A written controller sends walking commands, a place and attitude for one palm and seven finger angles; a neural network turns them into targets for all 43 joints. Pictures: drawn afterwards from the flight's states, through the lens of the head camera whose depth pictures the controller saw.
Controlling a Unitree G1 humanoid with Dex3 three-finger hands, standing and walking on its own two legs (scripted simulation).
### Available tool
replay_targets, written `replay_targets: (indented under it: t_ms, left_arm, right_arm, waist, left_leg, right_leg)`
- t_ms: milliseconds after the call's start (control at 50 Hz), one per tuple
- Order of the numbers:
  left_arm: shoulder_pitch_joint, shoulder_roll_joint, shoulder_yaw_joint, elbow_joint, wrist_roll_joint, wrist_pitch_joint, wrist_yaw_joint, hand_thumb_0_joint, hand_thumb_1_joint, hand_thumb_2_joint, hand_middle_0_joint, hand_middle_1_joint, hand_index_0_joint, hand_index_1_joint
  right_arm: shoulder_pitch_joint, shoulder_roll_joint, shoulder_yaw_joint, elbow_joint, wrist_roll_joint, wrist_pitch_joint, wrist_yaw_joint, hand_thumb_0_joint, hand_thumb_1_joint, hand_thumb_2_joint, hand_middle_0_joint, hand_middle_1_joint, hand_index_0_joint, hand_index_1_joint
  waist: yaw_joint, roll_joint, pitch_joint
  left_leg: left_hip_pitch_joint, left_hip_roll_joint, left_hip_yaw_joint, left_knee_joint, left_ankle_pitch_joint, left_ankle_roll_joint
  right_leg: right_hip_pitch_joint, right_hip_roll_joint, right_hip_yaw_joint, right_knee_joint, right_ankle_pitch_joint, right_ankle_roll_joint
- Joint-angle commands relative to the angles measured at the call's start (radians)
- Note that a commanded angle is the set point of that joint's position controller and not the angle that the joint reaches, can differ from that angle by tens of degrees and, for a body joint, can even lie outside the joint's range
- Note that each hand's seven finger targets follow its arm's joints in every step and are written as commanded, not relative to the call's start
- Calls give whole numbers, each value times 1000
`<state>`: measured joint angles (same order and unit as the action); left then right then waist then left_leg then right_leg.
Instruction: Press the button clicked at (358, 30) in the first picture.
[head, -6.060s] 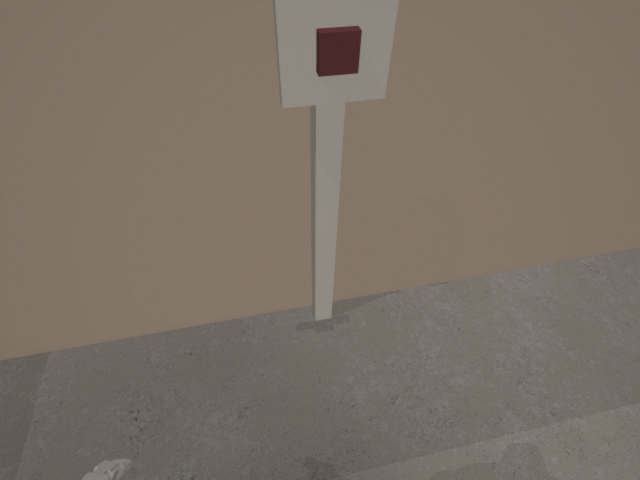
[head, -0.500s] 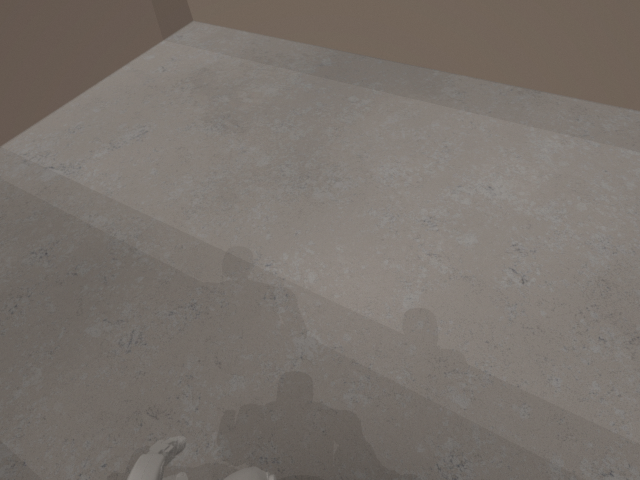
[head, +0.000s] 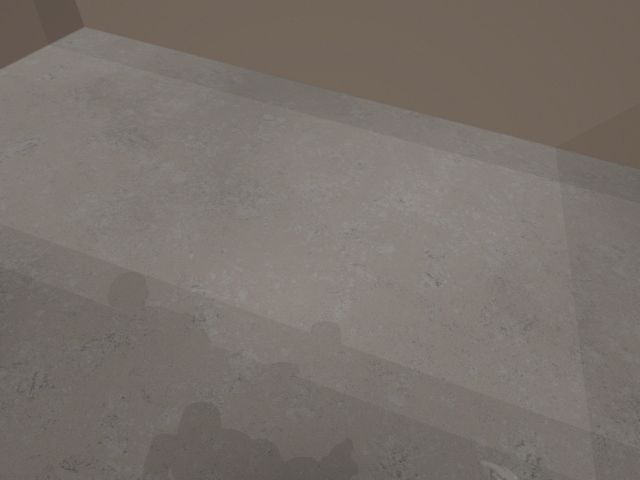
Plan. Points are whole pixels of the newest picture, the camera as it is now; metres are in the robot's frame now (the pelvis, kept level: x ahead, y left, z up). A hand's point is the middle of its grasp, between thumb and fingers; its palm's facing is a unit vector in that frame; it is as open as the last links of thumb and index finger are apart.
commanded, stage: walk to a spot facing it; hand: left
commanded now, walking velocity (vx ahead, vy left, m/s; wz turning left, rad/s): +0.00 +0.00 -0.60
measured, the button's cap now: out of the picture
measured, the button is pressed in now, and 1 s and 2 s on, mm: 0 0 0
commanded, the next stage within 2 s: turn to face it in 0.50 s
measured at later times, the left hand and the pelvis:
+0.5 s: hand (257, 422) +0.22 +0.11 -0.15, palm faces -0.31 -0.92 -0.24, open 7.4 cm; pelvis +0.04 -0.04 -0.01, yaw -18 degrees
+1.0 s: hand (242, 396) +0.27 +0.14 -0.19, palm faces -0.45 -0.88 -0.17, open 7.4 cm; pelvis +0.15 -0.02 +0.00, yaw -34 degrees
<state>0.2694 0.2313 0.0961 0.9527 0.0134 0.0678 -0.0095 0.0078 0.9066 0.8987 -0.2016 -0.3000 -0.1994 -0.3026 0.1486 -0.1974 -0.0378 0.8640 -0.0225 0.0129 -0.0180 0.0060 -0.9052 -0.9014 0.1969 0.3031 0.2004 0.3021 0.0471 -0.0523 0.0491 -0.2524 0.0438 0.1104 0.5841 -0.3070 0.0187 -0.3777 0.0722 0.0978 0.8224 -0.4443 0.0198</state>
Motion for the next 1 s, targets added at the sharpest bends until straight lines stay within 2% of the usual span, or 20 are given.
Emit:
replay_targets:
  t_ms: [0,120,220,320,360,380,400,420,440,460,500,580,760,800,840,860,880,900,940,980]
  left_arm:
    - [-42,107,36,-84,19,-21,-25,0,900,900,-200,-300,-200,-300]
    - [-50,54,18,-80,8,-11,-23,0,900,900,-200,-300,-200,-300]
    - [-137,34,5,-110,6,-9,-23,0,900,900,-200,-300,-200,-300]
    - [-196,20,-4,-129,12,-34,-32,0,900,900,-200,-300,-200,-300]
    - [-163,24,-2,-123,13,-48,-32,0,900,900,-200,-300,-200,-300]
    - [-75,47,2,-92,15,-59,-29,0,900,900,-200,-300,-200,-300]
    - [51,133,20,-52,19,-78,-19,0,900,900,-200,-300,-200,-300]
    - [170,271,45,-19,14,-89,1,0,900,900,-200,-300,-200,-300]
    - [203,285,51,-4,-7,-75,20,0,900,900,-200,-300,-200,-300]
    - [143,241,43,-13,-10,-78,27,0,900,900,-200,-300,-200,-300]
    - [33,171,19,-38,-7,-91,25,0,900,900,-200,-300,-200,-300]
    - [-32,130,-5,-44,3,-118,21,0,900,900,-200,-300,-200,-300]
    - [-20,157,11,-40,8,-91,26,0,900,900,-200,-300,-200,-300]
    - [-36,161,18,-45,6,-80,29,0,900,900,-200,-300,-200,-300]
    - [-53,136,16,-49,-3,-71,31,0,900,900,-200,-300,-200,-300]
    - [-10,90,11,-57,-15,-64,29,0,900,900,-200,-300,-200,-300]
    - [63,42,3,-57,-20,-59,22,0,900,900,-200,-300,-200,-300]
    - [89,72,8,-47,-6,-52,25,0,900,900,-200,-300,-200,-300]
    - [28,92,23,-36,11,-38,11,0,900,900,-200,-300,-200,-300]
    - [-6,67,26,-50,16,-30,-6,0,900,900,-200,-300,-200,-300]
  right_arm:
    - [-7,-168,-32,-75,-6,-20,-22,0,-900,-900,200,300,200,300]
    - [118,-148,-36,-22,3,-30,-25,0,-900,-900,200,300,200,300]
    - [164,-166,-57,15,-2,-24,-16,0,-900,-900,200,300,200,300]
    - [198,-187,-72,52,-10,-24,-3,0,-900,-900,200,300,200,300]
    - [187,-192,-73,56,-10,-27,2,0,-900,-900,200,300,200,300]
    - [176,-192,-71,50,-4,-28,5,0,-900,-900,200,300,200,300]
    - [177,-163,-62,33,10,-30,17,0,-900,-900,200,300,200,300]
    - [114,-78,-32,-28,10,-30,27,0,-900,-900,200,300,200,300]
    - [24,-115,-33,-60,4,-20,16,0,-900,-900,200,300,200,300]
    - [15,-119,-38,-47,5,-17,15,0,-900,-900,200,300,200,300]
    - [0,-118,-42,-25,-5,-18,21,0,-900,-900,200,300,200,300]
    - [119,-87,-38,43,-9,-8,22,0,-900,-900,200,300,200,300]
    - [-9,-81,-32,-17,8,-14,14,0,-900,-900,200,300,200,300]
    - [12,-90,-34,-17,12,-21,6,0,-900,-900,200,300,200,300]
    - [140,-127,-43,20,8,-30,-7,0,-900,-900,200,300,200,300]
    - [202,-212,-57,27,-5,-40,-14,0,-900,-900,200,300,200,300]
    - [236,-282,-67,28,-1,-35,-14,0,-900,-900,200,300,200,300]
    - [204,-262,-56,7,3,-20,-12,0,-900,-900,200,300,200,300]
    - [69,-179,-40,-32,-1,-25,-17,0,-900,-900,200,300,200,300]
    - [49,-151,-30,-34,-4,-27,-16,0,-900,-900,200,300,200,300]
  waist:
    - [-32,219,52]
    - [-59,204,7]
    - [-90,228,-10]
    - [-114,258,-46]
    - [-83,234,-70]
    - [-31,172,-115]
    - [33,-12,-190]
    - [92,-318,-211]
    - [106,-237,-195]
    - [75,-156,-135]
    - [25,-97,-15]
    - [-62,-56,0]
    - [-34,-96,-11]
    - [-43,-102,-26]
    - [-101,-33,-93]
    - [-107,178,-180]
    - [-92,410,-248]
    - [-84,340,-239]
    - [-61,284,-97]
    - [-51,228,-28]
  left_leg:
    - [-6,305,-226,-398,-76,43]
    - [154,287,-36,-290,389,72]
    - [210,325,24,-247,473,98]
    - [226,361,51,-210,320,84]
    - [202,362,81,-138,306,54]
    - [141,331,132,6,323,18]
    - [-68,278,193,244,242,-39]
    - [-424,112,173,522,-318,-101]
    - [-502,102,7,633,-349,-90]
    - [-502,136,-51,658,-242,-84]
    - [-465,148,-64,644,-116,-95]
    - [-350,122,-35,517,-15,-123]
    - [-239,56,-22,203,18,-123]
    - [-142,35,-25,104,35,-109]
    - [63,42,-27,-128,226,-102]
    - [239,223,-198,-181,453,-46]
    - [351,469,-397,-179,729,68]
    - [240,492,-366,-204,559,130]
    - [74,403,-270,-297,242,75]
    - [-6,331,-156,-319,194,45]
  right_leg:
    - [-194,-87,-49,361,46,33]
    - [-222,-117,-98,344,107,69]
    - [-187,-146,-158,150,57,72]
    - [-84,-120,-225,-72,4,37]
    - [19,-101,-238,-207,53,11]
    - [178,-79,-260,-329,149,-8]
    - [462,-193,-114,-434,188,-63]
    - [634,-465,326,-488,403,-184]
    - [610,-507,352,-495,504,-246]
    - [527,-469,277,-510,424,-240]
    - [357,-396,196,-545,391,-201]
    - [242,-312,8,-534,653,-171]
    - [241,-276,84,-446,738,-172]
    - [227,-272,118,-392,752,-160]
    - [196,-203,91,-245,645,-99]
    - [69,-88,18,-64,350,-36]
    - [-95,-15,-81,216,-213,15]
    - [-62,-59,-43,369,-255,10]
    - [-122,-101,-48,460,-109,24]
    - [-114,-122,-69,470,5,33]
